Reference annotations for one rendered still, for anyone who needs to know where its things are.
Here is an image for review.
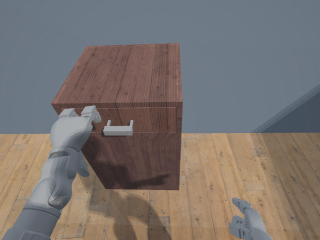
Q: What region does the cabinet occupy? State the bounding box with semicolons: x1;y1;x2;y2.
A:
51;43;183;190

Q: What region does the handle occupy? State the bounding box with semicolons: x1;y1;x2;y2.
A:
103;120;134;136

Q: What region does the right robot forearm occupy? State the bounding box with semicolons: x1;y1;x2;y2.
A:
249;230;273;240

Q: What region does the left robot forearm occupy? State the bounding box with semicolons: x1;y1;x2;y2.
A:
2;147;81;240

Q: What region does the drawer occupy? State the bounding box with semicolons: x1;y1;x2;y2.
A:
61;107;176;132

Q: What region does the robot left hand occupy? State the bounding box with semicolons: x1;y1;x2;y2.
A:
50;105;102;177

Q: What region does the robot right hand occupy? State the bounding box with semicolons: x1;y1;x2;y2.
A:
229;197;267;240

